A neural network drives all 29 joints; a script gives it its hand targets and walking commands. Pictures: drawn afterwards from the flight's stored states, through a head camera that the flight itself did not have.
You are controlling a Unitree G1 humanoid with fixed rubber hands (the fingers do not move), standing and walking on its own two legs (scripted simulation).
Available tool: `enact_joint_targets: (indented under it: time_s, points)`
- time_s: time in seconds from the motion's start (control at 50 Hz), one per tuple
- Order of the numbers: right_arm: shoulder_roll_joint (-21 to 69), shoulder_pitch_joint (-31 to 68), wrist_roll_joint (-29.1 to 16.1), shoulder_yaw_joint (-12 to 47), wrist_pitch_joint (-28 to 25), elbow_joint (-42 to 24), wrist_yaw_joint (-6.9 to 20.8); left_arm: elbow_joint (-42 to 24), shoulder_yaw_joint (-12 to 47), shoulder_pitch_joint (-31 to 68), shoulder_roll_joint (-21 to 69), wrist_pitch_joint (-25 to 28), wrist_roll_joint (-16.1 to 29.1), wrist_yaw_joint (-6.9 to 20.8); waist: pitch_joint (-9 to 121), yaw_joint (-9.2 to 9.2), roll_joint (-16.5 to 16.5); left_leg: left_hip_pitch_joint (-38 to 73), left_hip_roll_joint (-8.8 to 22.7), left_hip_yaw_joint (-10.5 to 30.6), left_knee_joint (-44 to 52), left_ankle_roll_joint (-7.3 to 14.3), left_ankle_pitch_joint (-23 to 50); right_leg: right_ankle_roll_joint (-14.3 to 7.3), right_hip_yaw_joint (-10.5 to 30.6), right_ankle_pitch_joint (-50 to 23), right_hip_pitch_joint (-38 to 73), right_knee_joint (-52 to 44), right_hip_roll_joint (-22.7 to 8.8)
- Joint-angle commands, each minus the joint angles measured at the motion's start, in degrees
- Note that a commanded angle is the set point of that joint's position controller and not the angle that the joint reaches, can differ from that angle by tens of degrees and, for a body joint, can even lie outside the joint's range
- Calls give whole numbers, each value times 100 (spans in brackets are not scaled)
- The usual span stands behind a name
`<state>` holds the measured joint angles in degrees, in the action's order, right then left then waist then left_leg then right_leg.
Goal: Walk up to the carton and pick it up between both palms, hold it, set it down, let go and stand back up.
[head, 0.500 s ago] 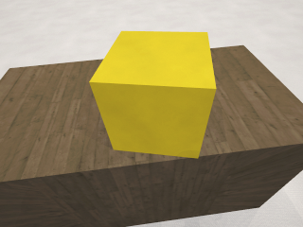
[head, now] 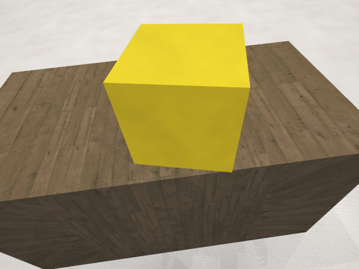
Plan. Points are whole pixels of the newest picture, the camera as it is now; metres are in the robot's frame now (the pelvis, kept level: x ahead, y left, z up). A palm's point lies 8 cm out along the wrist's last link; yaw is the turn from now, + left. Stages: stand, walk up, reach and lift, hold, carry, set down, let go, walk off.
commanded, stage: stand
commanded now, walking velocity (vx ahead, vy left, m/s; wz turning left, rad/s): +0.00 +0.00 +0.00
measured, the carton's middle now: (185, 97) +0.53 +0.00 +0.09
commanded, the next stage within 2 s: none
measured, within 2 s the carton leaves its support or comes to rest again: neither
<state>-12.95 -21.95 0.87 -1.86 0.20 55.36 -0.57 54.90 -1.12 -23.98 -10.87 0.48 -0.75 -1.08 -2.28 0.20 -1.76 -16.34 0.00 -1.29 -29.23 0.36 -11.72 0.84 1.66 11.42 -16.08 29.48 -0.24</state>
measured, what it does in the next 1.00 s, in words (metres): shifts its weight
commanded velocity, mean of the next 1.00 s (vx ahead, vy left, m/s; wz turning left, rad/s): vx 0.00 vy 0.00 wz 0.00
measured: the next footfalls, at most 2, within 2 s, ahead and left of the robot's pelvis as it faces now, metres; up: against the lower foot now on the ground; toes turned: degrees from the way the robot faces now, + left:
none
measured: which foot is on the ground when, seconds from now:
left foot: down 0.00-1.00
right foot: down 0.00-1.00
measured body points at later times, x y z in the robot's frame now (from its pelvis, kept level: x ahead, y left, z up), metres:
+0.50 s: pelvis +0.01 -0.01 +0.00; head +0.01 -0.01 +0.45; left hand +0.01 +0.24 -0.15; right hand +0.00 -0.25 -0.15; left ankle +0.07 +0.11 -0.73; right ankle +0.07 -0.13 -0.73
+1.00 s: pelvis +0.06 -0.01 +0.00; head +0.07 -0.01 +0.45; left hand +0.07 +0.23 -0.14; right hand +0.07 -0.25 -0.15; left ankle +0.07 +0.12 -0.73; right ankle +0.07 -0.13 -0.73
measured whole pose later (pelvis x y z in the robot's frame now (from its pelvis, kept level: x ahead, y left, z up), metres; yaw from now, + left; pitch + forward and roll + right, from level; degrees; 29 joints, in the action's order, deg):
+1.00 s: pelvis +0.06 -0.01 +0.00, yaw -1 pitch -1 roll +0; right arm -10.7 -19.0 0.2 -1.1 -0.5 55.7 -1.7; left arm 54.2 -1.2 -20.2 -9.8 1.0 -0.4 -1.8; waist -1.7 0.1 -0.6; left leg -13.3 0.6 0.1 -28.7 -0.6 -14.3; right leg -0.1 2.3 14.4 -13.2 28.6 1.2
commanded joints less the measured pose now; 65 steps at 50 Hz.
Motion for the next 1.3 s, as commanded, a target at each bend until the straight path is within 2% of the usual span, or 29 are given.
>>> enact_joint_targets:
  time_s: [0.0,0.42,0.6,0.74,0.98,1.28]
  points:
    - [-789,-403,6,-193,-81,-265,-51,-298,-228,-415,-970,80,0,-43,-586,13,306,-360,432,778,1067,52,-2147,-107,597,2181,-606,-1020,-351]
    - [-688,-327,2,-268,-76,-267,-96,-328,-367,-269,-864,35,-8,-50,-497,-23,206,-524,439,882,1048,57,-2241,-97,648,2179,-615,-902,-287]
    - [-637,-318,-9,-254,-80,-290,-102,-365,-358,-237,-847,49,-2,-54,-538,-4,222,-416,446,871,978,60,-1998,-95,731,2068,-679,-969,-321]
    - [-607,-270,-27,-203,-116,-288,-114,-385,-301,-226,-798,90,6,-68,-363,-7,216,-161,480,848,881,55,-1356,-96,707,1406,-439,-925,-350]
    - [-545,-88,-69,-55,-160,-202,-158,-356,-154,-84,-734,149,48,-122,-149,-10,188,326,565,669,747,32,181,-104,596,-244,123,-772,-434]
    - [-538,162,-96,51,-134,-62,-211,-165,-47,221,-713,137,62,-187,-60,-7,185,779,624,529,677,1,1357,-108,460,-1335,534,-717,-502]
